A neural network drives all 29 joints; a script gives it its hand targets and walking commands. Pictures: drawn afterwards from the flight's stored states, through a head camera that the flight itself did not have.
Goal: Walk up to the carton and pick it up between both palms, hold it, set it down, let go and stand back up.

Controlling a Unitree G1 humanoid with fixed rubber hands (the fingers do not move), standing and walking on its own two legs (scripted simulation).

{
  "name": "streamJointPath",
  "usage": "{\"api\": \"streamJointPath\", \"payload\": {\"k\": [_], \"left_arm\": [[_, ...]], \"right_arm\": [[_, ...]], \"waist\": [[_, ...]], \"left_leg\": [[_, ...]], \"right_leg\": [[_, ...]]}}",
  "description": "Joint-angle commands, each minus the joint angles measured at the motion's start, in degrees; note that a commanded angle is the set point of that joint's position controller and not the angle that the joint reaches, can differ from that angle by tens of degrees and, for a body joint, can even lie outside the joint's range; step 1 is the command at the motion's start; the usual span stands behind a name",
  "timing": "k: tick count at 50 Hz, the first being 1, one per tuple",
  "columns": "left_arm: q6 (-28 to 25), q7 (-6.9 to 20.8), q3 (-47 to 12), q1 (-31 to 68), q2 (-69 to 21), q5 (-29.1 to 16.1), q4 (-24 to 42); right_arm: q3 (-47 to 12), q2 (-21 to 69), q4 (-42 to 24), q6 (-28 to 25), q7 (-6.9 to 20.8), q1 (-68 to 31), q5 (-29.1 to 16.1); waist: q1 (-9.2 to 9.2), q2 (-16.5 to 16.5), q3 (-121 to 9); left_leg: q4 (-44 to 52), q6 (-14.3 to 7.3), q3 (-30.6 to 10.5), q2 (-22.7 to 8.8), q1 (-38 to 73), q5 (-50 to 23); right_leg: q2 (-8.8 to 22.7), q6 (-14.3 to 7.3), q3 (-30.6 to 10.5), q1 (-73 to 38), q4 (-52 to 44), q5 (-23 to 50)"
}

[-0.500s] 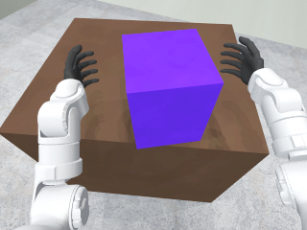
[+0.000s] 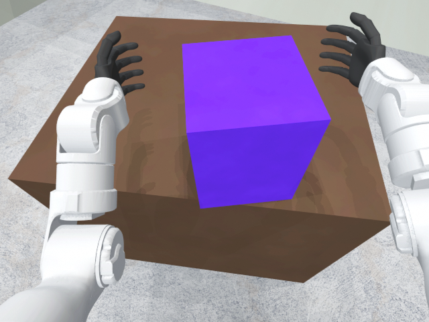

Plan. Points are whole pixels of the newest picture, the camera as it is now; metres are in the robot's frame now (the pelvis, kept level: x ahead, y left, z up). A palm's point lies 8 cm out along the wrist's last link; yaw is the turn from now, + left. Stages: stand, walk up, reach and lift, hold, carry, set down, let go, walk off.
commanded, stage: reach and lift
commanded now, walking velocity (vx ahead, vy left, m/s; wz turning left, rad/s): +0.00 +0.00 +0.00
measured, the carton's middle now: (242, 128) +0.46 +0.01 +0.07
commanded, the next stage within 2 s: none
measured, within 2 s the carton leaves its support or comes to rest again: neither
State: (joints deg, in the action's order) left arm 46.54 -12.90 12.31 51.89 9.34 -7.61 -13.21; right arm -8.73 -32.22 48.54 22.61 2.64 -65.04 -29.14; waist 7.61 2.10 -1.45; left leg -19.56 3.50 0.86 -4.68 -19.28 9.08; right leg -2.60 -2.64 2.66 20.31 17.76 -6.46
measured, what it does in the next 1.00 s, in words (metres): stands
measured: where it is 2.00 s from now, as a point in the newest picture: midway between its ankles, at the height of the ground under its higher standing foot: outside the picture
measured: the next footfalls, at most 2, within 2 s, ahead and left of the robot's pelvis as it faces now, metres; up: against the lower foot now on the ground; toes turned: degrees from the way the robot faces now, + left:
none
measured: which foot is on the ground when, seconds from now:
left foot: down 0.00-1.00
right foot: down 0.00-1.00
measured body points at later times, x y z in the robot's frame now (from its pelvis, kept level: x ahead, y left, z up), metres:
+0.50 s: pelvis +0.00 +0.01 +0.00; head +0.09 +0.00 +0.44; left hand +0.42 +0.21 +0.10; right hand +0.50 -0.15 +0.09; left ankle +0.00 +0.16 -0.75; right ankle +0.02 -0.09 -0.75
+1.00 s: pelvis -0.01 +0.00 +0.00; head +0.07 -0.01 +0.44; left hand +0.42 +0.19 +0.10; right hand +0.49 -0.13 +0.11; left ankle +0.00 +0.16 -0.75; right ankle +0.02 -0.09 -0.75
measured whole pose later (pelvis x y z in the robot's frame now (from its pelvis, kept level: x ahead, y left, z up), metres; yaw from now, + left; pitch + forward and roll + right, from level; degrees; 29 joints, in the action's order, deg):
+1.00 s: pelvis -0.01 +0.00 +0.00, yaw -2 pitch +14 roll +0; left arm 12.1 -13.5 14.5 49.2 -0.3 0.3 -42.3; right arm -1.2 -18.3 63.5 2.4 0.2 -58.8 -14.8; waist 9.8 0.5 -5.8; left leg -21.3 3.7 2.1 -5.3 -26.7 8.6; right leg -3.2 -2.8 1.3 28.2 19.3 -5.3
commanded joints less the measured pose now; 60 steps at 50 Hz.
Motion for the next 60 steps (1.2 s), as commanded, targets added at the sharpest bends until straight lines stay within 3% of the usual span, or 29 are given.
{"api": "streamJointPath", "payload": {"k": [1, 7, 14, 21, 26, 27, 29, 31, 33, 36, 42, 53, 60], "left_arm": [[-4.92, 0.5, 1.42, 21.82, 7.85, 1.75, 8.56], [-9.06, 1.19, 1.15, 19.27, 5.73, 3.21, 8.07], [-14.71, 0.0, -1.3, 19.31, 2.53, 3.25, 10.73], [-21.29, -0.39, -1.84, 16.81, -1.31, 5.41, 1.44], [-28.83, -0.36, -0.47, 16.82, -2.37, 7.72, -1.37], [-29.99, -0.85, -1.89, 15.2, -1.44, 5.95, 4.84], [-30.98, -0.88, -0.65, 16.26, -1.74, 7.45, -1.61], [-32.12, -0.29, 0.63, 16.42, -2.56, 8.69, -5.29], [-33.43, -0.21, 0.7, 17.08, -2.3, 7.93, -6.79], [-34.24, -0.69, -0.13, 18.27, -2.52, 6.87, -7.01], [-35.63, -0.36, 1.07, 20.01, -2.92, 7.76, -15.07], [-40.54, -0.71, 2.13, 26.11, -6.38, 9.7, -19.76], [-43.34, 0.72, 7.73, 26.43, -10.92, 15.9, -19.95]], "right_arm": [[3.66, -9.07, -7.1, -3.97, 0.24, -28.45, 0.59], [5.02, -6.87, -7.83, -7.23, 0.34, -25.72, 3.38], [8.88, -6.13, -11.19, -12.0, 0.72, -24.34, 6.97], [10.79, -3.17, -4.74, -16.73, 1.1, -21.22, 11.65], [10.8, 0.05, -4.43, -21.91, 0.5, -19.95, 14.13], [13.87, -2.36, -13.65, -24.05, 0.11, -21.5, 14.08], [11.56, -0.02, -7.85, -23.78, -0.52, -21.88, 15.71], [11.28, 0.7, -4.08, -23.52, -0.73, -22.16, 15.64], [10.25, 1.84, -3.75, -23.45, -0.94, -22.38, 14.61], [8.88, 2.38, -2.59, -23.35, -1.23, -23.03, 13.43], [8.26, 4.74, 3.3, -22.7, -1.87, -23.62, 13.58], [10.48, 12.23, 4.05, -23.07, -3.34, -26.26, 16.77], [12.22, 20.95, 3.5, -23.47, -3.27, -25.83, 21.44]], "waist": [[-0.18, -6.73, -41.25], [-0.4, -6.84, -39.61], [-0.95, -4.78, -45.11], [0.17, -5.66, -44.96], [1.29, -6.84, -49.11], [0.39, -5.57, -61.29], [-0.39, -6.89, -55.8], [0.63, -7.91, -52.0], [1.5, -8.66, -52.43], [1.29, -8.29, -53.69], [2.52, -8.13, -46.36], [2.47, -7.08, -45.49], [3.96, -8.04, -46.55]], "left_leg": [[-0.98, -1.55, 0.96, 4.96, 5.93, -20.53], [-0.37, -1.55, 1.25, 5.27, 5.32, -19.62], [-2.71, -0.29, 0.86, 4.75, 9.07, -21.84], [-3.28, -0.62, 1.49, 4.18, 8.14, -19.0], [-3.72, -0.66, 2.68, 4.62, 5.17, -20.98], [-4.92, -0.23, 2.42, 4.86, 2.76, -28.05], [-5.2, -0.07, 2.9, 4.64, 2.74, -27.61], [-2.91, -0.61, 2.87, 4.41, -0.06, -21.95], [-1.96, -0.9, 3.25, 4.21, -1.47, -19.81], [-2.84, -0.54, 3.33, 4.12, 0.14, -21.14], [-1.43, -0.78, 3.88, 4.02, -1.6, -14.81], [-1.44, -1.17, 4.01, 4.52, -3.25, -13.03], [-0.21, -1.72, 4.67, 5.05, -3.24, -15.33]], "right_leg": [[-0.45, 4.57, -3.59, -28.31, 4.74, 29.7], [-0.48, 4.77, -3.34, -28.59, 4.43, 29.28], [-1.23, 3.72, -2.04, -23.79, 4.43, 26.99], [-1.08, 3.18, -1.87, -19.11, 3.95, 21.28], [-0.8, 3.95, -2.42, -23.67, 5.53, 26.89], [-1.1, 3.74, -2.01, -21.54, 6.81, 35.46], [-1.18, 3.45, -2.53, -22.99, 6.96, 37.13], [-0.74, 4.08, -2.92, -24.59, 7.0, 33.85], [-0.64, 4.2, -3.2, -25.22, 7.04, 31.92], [-1.09, 3.71, -3.09, -24.41, 6.77, 31.71], [-0.7, 3.72, -3.53, -22.1, 5.52, 23.23], [0.36, 4.41, -3.83, -21.43, 5.09, 18.94], [0.87, 5.59, -3.75, -25.59, 5.59, 23.17]]}}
